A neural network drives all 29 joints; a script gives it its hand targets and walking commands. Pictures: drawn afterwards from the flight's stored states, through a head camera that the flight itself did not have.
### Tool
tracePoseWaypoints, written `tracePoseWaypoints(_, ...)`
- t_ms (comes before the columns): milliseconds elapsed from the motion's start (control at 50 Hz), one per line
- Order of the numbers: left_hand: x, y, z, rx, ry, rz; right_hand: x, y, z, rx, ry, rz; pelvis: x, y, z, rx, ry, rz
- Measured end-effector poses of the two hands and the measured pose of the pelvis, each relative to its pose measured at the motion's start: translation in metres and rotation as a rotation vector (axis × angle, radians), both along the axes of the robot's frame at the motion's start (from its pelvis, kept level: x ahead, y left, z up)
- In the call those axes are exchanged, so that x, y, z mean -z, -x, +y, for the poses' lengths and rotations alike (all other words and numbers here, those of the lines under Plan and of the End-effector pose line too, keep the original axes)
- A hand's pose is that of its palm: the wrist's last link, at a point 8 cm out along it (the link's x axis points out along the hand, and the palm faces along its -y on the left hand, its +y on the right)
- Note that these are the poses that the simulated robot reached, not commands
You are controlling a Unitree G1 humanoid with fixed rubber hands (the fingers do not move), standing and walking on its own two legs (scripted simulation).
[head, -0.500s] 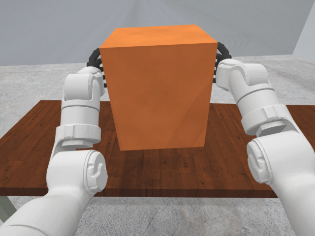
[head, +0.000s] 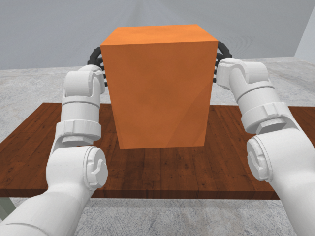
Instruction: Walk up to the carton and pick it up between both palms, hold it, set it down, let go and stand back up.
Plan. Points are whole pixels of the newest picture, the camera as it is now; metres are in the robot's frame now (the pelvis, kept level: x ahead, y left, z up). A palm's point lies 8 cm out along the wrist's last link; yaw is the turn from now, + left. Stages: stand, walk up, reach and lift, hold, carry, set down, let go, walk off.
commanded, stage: hold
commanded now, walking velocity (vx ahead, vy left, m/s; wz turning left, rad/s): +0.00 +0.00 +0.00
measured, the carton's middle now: (159, 84) +0.39 +0.01 +0.27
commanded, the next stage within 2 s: none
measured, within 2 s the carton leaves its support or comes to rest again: neither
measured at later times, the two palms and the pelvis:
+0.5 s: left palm (96, 78) +0.37 +0.16 +0.30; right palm (222, 71) +0.37 -0.14 +0.32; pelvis +0.00 +0.00 +0.00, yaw +0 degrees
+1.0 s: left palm (97, 77) +0.37 +0.16 +0.30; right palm (222, 71) +0.37 -0.14 +0.32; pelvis +0.00 +0.00 +0.00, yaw +0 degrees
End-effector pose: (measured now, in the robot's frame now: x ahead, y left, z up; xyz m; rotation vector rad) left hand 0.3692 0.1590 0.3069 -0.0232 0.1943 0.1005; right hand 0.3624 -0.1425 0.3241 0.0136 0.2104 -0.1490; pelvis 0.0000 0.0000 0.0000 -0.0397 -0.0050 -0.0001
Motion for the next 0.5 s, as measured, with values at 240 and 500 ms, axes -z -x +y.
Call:
tracePoseWaypoints(240,0.0034,-0.0027,-0.0003,0.007,-0.012,0.002,0.0041,-0.0012,-0.0003,0.003,0.009,0.004,0.0002,0.0005,-0.0002,-0.003,0.002,0.003)
tracePoseWaypoints(500,0.009,-0.0034,0.0007,0.004,-0.006,-0.001,0.0049,-0.0031,0.0008,0.0,0.017,0.002,0.0004,-0.0001,0.0018,-0.001,0.004,0.014)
